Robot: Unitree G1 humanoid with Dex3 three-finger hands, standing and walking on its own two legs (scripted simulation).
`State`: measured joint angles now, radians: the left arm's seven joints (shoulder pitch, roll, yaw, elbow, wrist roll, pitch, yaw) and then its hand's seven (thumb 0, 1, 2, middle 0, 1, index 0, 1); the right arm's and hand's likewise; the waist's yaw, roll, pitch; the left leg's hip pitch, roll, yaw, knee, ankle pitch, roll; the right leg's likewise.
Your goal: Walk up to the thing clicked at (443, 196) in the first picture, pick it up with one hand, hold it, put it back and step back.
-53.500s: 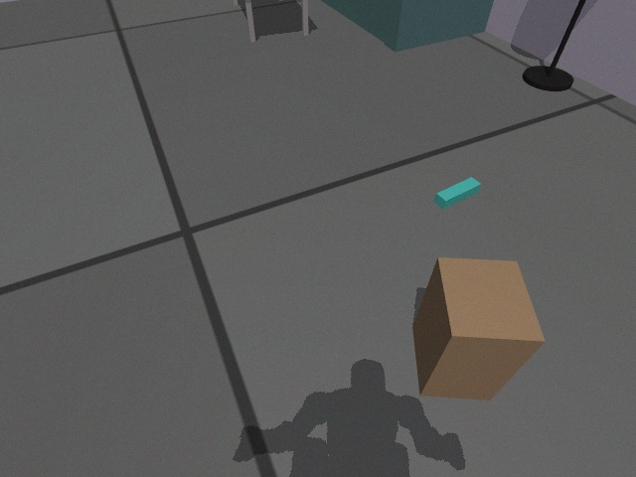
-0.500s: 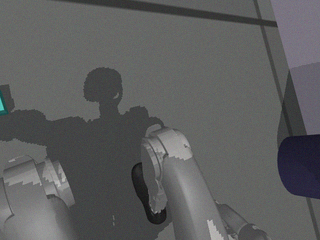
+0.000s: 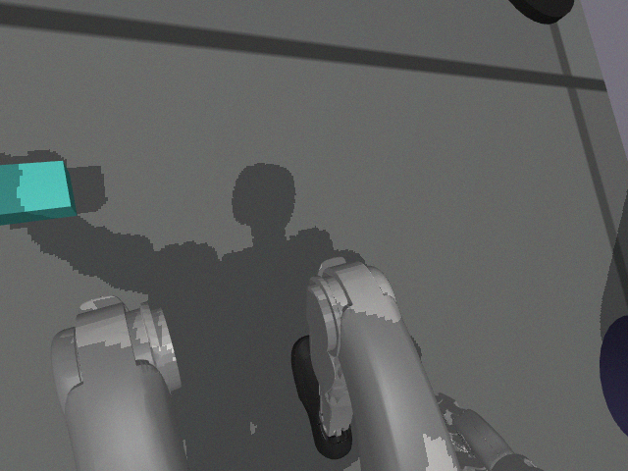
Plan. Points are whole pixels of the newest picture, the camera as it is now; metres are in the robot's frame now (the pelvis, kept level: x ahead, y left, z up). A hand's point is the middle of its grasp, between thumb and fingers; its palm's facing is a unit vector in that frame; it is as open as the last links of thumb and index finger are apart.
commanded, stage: settle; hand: left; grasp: from above
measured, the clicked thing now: out of the picture +0.44 +0.37 -0.22
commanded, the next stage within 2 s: lift in 0.38 s
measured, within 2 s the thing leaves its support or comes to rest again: neither
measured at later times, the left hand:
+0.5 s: hand out of the picture +0.42 +0.36 -0.13, palm faces -0.44 -0.08 -0.90, open 9.1 cm
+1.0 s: hand out of the picture +0.36 +0.36 -0.01, palm faces -0.45 -0.12 -0.89, open 9.1 cm
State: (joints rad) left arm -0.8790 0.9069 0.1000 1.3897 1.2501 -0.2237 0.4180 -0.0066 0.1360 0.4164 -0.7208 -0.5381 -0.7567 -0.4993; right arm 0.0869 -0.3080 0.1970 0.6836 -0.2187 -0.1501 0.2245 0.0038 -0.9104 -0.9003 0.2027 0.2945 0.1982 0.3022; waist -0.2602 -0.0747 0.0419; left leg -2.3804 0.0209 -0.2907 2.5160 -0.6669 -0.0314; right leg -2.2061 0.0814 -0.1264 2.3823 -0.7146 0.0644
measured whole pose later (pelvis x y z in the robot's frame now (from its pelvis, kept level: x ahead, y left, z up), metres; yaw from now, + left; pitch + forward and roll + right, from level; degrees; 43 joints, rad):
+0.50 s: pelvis -0.01 -0.01 +0.02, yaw +4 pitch +30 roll -11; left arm -0.88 0.84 0.08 1.24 1.23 -0.26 0.24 -0.01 0.10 0.44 -0.75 -0.53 -0.78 -0.49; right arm 0.14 -0.30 0.13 0.66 -0.14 -0.01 0.14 0.00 -0.92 -0.90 0.20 0.29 0.20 0.30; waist -0.22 -0.02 0.00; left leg -2.34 0.02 -0.23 2.40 -0.61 -0.03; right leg -2.19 0.05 -0.09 2.32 -0.68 0.06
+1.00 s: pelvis -0.02 -0.01 +0.10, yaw +8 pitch +33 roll -8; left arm -0.66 0.70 0.03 0.93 1.09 -0.19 0.07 -0.01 0.13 0.42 -0.74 -0.53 -0.77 -0.49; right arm 0.17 -0.26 0.03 0.65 -0.05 0.04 0.09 0.01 -0.92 -0.90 0.20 0.29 0.20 0.30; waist -0.14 0.03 -0.14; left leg -2.14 0.03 -0.15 2.15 -0.60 -0.01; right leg -2.01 0.02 -0.04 2.10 -0.67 0.06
